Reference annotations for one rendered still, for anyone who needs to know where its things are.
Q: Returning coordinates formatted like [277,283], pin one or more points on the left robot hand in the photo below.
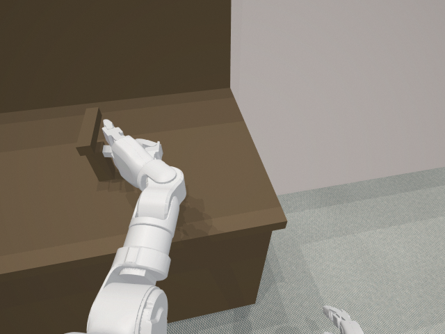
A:
[129,154]

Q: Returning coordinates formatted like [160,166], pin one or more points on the left robot forearm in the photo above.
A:
[144,258]

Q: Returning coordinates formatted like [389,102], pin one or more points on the counter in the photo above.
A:
[160,71]

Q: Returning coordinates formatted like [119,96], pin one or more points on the right robot hand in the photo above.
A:
[341,320]

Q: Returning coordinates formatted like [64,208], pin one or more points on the robot left upper arm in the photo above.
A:
[123,308]

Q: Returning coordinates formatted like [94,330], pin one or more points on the tap lever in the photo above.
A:
[107,151]

